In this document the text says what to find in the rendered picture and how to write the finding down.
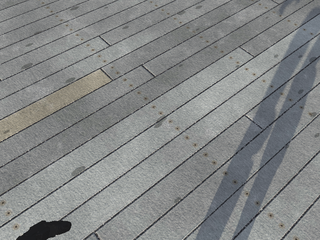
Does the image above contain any robot left hand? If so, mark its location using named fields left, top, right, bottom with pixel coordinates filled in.
left=16, top=220, right=72, bottom=240

